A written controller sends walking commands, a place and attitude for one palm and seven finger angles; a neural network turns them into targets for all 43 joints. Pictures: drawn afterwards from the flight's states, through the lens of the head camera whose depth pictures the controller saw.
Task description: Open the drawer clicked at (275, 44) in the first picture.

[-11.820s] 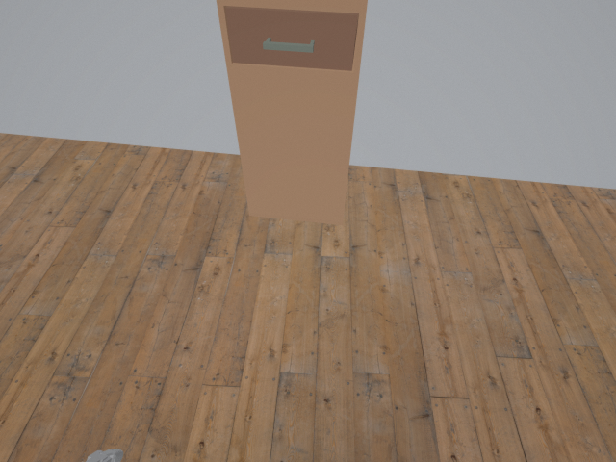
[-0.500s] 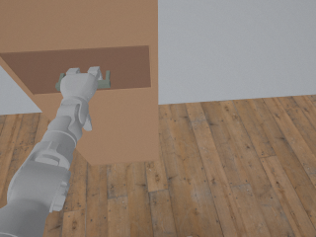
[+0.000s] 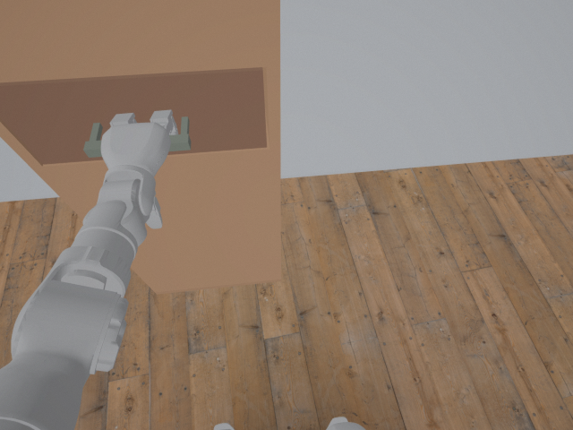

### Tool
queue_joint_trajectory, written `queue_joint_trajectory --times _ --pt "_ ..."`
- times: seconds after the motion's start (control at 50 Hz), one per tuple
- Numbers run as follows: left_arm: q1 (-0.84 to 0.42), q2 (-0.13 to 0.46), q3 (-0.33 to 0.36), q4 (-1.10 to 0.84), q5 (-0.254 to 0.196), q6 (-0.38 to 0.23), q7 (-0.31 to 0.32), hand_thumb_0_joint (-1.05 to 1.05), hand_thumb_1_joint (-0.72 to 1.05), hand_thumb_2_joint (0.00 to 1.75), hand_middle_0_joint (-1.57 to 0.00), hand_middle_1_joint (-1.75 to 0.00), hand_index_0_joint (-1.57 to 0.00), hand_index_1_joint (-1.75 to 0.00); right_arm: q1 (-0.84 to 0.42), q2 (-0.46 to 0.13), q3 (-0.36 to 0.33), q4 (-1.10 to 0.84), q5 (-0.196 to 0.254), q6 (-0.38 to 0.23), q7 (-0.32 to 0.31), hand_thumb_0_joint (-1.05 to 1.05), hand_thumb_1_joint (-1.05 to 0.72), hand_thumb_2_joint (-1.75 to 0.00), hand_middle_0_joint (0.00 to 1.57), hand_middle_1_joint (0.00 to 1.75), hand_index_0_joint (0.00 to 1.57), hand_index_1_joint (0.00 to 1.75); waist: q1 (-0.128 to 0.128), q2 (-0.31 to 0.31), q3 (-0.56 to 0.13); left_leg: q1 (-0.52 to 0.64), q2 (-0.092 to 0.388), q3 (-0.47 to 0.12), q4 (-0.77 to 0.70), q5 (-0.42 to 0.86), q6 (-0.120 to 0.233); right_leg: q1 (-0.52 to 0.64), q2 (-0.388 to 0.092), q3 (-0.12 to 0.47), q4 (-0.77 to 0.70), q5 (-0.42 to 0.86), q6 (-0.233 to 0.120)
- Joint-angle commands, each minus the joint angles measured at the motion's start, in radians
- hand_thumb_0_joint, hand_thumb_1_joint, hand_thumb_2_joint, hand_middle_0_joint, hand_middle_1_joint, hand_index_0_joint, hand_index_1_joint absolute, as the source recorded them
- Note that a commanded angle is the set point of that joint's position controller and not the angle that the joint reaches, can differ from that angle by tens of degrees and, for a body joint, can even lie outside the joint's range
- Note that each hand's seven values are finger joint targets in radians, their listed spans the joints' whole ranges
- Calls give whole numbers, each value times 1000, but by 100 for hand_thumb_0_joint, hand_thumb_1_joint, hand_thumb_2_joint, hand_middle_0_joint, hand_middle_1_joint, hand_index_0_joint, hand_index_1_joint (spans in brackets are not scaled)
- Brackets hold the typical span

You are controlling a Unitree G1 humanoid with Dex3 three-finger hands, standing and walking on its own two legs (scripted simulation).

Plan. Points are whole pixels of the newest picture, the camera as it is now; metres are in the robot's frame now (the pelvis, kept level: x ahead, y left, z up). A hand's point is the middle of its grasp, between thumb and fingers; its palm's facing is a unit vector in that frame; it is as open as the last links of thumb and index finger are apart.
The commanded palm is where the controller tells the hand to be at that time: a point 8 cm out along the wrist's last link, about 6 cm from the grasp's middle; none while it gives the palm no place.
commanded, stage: lower the fingers behind the handle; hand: left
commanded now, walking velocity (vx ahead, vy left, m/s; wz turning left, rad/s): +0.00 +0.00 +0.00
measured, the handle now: (140, 136) +0.54 +0.19 +0.06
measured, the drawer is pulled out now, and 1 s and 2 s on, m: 0.00 0.00 0.12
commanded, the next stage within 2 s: close the thumb around the handle in 0.08 s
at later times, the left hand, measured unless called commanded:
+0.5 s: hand (153, 171) +0.49 +0.17 +0.03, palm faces -0.05 -0.03 -1.00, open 10.9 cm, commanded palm +0.47 +0.18 +0.08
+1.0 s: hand (151, 171) +0.50 +0.18 +0.03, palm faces -0.05 -0.02 -1.00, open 5.1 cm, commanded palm +0.47 +0.18 +0.08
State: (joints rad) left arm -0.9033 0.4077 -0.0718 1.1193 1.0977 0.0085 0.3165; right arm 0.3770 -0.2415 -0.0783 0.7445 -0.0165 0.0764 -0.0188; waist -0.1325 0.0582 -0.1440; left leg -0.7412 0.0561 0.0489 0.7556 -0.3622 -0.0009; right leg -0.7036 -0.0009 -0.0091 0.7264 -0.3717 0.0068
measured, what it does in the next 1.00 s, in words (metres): stands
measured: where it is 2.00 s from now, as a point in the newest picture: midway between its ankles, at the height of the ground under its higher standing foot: outside the picture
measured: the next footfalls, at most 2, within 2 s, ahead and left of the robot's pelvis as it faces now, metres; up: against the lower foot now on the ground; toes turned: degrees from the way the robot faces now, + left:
none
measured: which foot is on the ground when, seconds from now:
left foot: down 0.00-1.00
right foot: down 0.00-1.00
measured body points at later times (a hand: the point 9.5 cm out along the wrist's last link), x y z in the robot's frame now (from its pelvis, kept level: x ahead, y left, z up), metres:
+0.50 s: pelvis +0.01 +0.00 +0.00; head +0.10 -0.02 +0.44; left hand +0.49 +0.17 +0.09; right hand +0.02 -0.27 -0.13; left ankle -0.01 +0.12 -0.71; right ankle -0.03 -0.13 -0.71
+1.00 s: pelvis +0.01 -0.01 +0.00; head +0.10 -0.02 +0.44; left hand +0.49 +0.17 +0.09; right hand +0.01 -0.28 -0.13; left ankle -0.01 +0.12 -0.71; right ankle -0.03 -0.13 -0.71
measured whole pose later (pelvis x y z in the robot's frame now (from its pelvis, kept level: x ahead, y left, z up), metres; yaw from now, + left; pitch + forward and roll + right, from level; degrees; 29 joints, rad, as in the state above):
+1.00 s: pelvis +0.01 -0.01 +0.00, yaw +0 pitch +19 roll -1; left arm -0.85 0.40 -0.06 1.06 1.10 0.00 0.32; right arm 0.36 -0.25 -0.09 0.74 -0.02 0.08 -0.02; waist -0.12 0.06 -0.15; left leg -0.71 0.06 0.05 0.74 -0.37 -0.01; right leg -0.67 0.01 -0.01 0.71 -0.38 0.00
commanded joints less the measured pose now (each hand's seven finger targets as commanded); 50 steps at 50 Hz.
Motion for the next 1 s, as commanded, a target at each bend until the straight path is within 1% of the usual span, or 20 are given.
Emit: queue_joint_trajectory --times 0.0,0.08,0.12,0.16,0.2,0.26,0.3,0.36,0.4,0.42,0.46,0.48,0.52,0.56,0.62,0.66,0.78,0.9,0.94,0.98 --pt "-424 182 34 -198 -2 -10 51 0 -50 30 -30 -120 -30 -120 136 -161 -52 -52 -9 -14 -4 0 -90 -90 20 30 20 30 -14 9 -414 340 -59 -16 -16 470 36 142 60 -24 -50 418 -31" --pt "-448 200 46 -201 4 5 71 0 -50 30 -30 -120 -30 -120 134 -164 -52 -46 -10 -12 -2 0 -90 -90 20 30 20 30 -20 -2 -421 336 -57 -17 -16 471 36 145 60 -25 -45 423 -30" --pt "-416 197 50 -195 5 17 74 0 -50 30 -30 -120 -30 -120 128 -161 -52 -52 -10 -10 0 0 -90 -90 20 30 20 30 -7 5 -432 339 -61 -13 -17 483 35 163 60 -26 -47 435 -31" --pt "-456 179 33 -208 3 23 71 0 -50 30 -30 -120 -30 -120 127 -162 -52 -49 -10 -9 0 0 -90 -90 20 30 20 30 -21 -14 -432 348 -57 -16 -15 495 36 159 60 -24 -48 443 -29" --pt "-440 173 30 -214 0 27 68 0 -39 35 -31 -121 -31 -121 125 -160 -53 -53 -7 -8 2 0 -90 -90 20 30 20 30 -12 13 -432 364 -57 -15 -18 499 35 155 61 -24 -51 438 -31" --pt "-442 194 42 -210 -2 27 61 0 -22 42 -32 -123 -32 -123 120 -162 -50 -52 -8 -4 -3 0 -90 -90 20 30 20 30 -15 -15 -435 345 -62 -11 -19 487 38 187 58 -19 -54 460 -29" --pt "-427 167 22 -202 -3 28 58 0 -11 47 -33 -124 -33 -124 117 -159 -49 -57 -5 -5 -4 0 -90 -90 20 30 20 30 -16 -20 -410 337 -61 -10 -27 462 38 174 59 -23 -58 441 -28" --pt "-421 173 32 -223 -5 17 54 0 6 54 -34 -126 -34 -126 115 -156 -51 -59 -8 -6 -5 0 -90 -90 20 30 20 30 -12 -25 -440 354 -64 -8 -18 503 40 201 58 -18 -55 484 -27" --pt "-397 210 61 -226 -3 13 54 0 17 59 -35 -127 -35 -127 113 -158 -50 -61 -8 -3 -7 0 -90 -90 20 30 20 30 -1 -27 -442 335 -66 -4 -19 493 40 219 55 -14 -52 497 -25" --pt "-388 188 42 -231 -3 11 54 0 23 61 -35 -128 -35 -128 110 -154 -48 -66 -8 -5 -7 0 -90 -90 20 30 20 30 2 -14 -442 334 -69 -1 -21 497 40 224 55 -15 -53 504 -26" --pt "-396 199 52 -222 -3 9 55 0 34 66 -36 -129 -36 -129 108 -157 -49 -61 -7 -4 -8 0 -90 -90 20 30 20 30 -9 -45 -417 321 -68 0 -22 484 41 229 53 -12 -59 511 -24" --pt "-368 220 69 -209 -1 11 57 0 40 68 -36 -130 -36 -130 110 -158 -48 -63 -5 -4 -8 0 -90 -90 20 30 20 30 5 -44 -417 308 -71 3 -28 470 40 237 52 -12 -59 502 -24" --pt "-384 184 36 -216 -2 12 58 0 51 73 -37 -131 -37 -131 102 -155 -48 -65 -3 -5 -8 0 -90 -90 20 30 20 30 -6 -31 -398 312 -71 6 -31 450 41 220 53 -14 -66 482 -25" --pt "-400 189 38 -201 -6 15 56 0 62 78 -38 -132 -38 -132 106 -157 -47 -60 -2 -5 -9 0 -90 -90 20 30 20 30 -16 -53 -389 304 -72 6 -30 443 42 223 53 -11 -70 487 -24" --pt "-417 186 24 -200 -5 19 54 0 79 85 -39 -134 -39 -134 105 -158 -46 -62 0 -8 -11 0 -90 -90 20 30 20 30 -18 -32 -386 307 -74 6 -35 418 42 210 53 -10 -73 457 -23" --pt "-416 228 60 -190 -7 17 51 0 90 90 -40 -135 -40 -135 109 -161 -45 -57 -3 -8 -14 0 -90 -90 20 30 20 30 -14 -41 -409 302 -74 7 -29 430 44 233 50 -4 -70 483 -23" --pt "-389 195 38 -215 -7 0 36 0 90 90 -40 -135 -40 -135 116 -156 -50 -66 -4 -9 -13 0 -90 -90 20 30 20 30 -9 -24 -436 322 -73 4 -21 481 42 236 51 -6 -58 521 -22" --pt "-333 207 66 -241 -8 -15 43 0 90 90 -40 -135 -40 -135 115 -158 -56 -64 -6 -8 -7 0 -90 -90 20 30 20 30 10 -25 -437 331 -69 3 -18 515 40 240 54 -11 -54 537 -25" --pt "-355 173 33 -237 -7 -9 48 0 90 90 -40 -135 -40 -135 111 -157 -55 -62 -5 -8 -5 0 -90 -90 20 30 20 30 -4 -24 -405 330 -67 2 -25 492 39 214 56 -15 -61 506 -25" --pt "-334 216 70 -221 -9 -6 53 0 90 90 -40 -135 -40 -135 113 -161 -53 -60 -5 -7 -4 0 -90 -90 20 30 20 30 10 -37 -416 315 -70 7 -29 477 40 242 55 -11 -62 509 -25"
